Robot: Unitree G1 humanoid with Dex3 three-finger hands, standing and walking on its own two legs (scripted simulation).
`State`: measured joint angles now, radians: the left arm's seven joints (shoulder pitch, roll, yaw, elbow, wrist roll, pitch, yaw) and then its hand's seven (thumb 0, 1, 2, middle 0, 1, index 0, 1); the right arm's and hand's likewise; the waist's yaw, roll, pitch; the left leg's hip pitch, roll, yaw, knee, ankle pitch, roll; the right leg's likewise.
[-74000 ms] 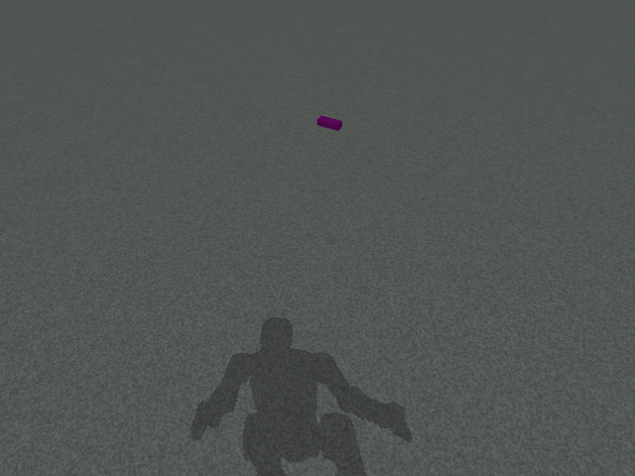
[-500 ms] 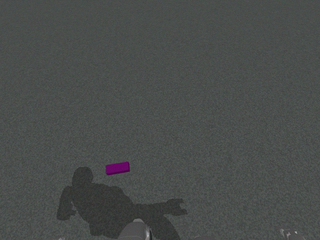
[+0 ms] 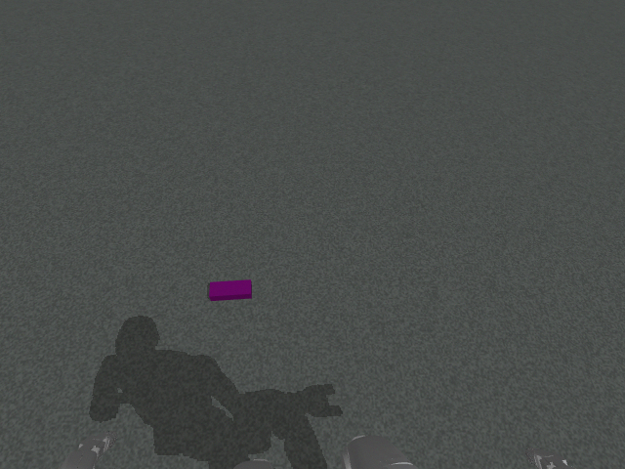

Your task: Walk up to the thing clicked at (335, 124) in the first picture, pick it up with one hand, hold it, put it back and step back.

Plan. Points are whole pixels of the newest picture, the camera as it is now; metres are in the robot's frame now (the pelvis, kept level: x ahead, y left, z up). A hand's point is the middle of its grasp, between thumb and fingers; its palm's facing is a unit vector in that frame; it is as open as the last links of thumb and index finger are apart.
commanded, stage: step back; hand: left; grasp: from above
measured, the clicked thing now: (231, 290) +0.72 +0.28 -0.75
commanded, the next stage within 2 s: none
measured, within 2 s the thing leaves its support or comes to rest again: neither
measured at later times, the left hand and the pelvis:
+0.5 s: hand out of the picture -0.07 +0.23 -0.13, palm faces +0.02 -0.89 -0.45, open 7.4 cm; pelvis -0.17 -0.05 -0.01, yaw +2 degrees
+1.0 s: hand out of the picture -0.29 +0.21 -0.15, palm faces +0.00 -0.91 -0.41, open 7.3 cm; pelvis -0.34 -0.06 -0.01, yaw -1 degrees
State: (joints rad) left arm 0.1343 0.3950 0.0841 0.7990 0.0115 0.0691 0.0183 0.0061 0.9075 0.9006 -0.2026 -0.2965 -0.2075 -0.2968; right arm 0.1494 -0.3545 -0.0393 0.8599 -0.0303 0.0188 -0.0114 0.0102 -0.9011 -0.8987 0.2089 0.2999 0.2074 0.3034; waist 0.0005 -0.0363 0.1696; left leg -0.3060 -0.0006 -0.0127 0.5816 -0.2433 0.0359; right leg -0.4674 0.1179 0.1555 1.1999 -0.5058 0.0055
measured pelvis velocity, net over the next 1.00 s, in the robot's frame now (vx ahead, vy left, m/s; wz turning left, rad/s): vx -0.34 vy -0.06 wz -0.01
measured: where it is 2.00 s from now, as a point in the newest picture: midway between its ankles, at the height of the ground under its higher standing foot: outside the picture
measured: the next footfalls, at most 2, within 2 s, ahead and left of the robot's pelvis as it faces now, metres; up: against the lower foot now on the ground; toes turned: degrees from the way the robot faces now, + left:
right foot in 0.22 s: -0.08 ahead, -0.16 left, +0.00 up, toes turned -1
left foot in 0.58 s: -0.18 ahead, +0.08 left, +0.00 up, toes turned +2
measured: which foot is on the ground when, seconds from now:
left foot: down 0.00-0.24, up 0.26-0.56, down 0.58-0.92, up 0.94-1.00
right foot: up 0.00-0.20, down 0.22-0.60, up 0.62-0.86, down 0.88-1.00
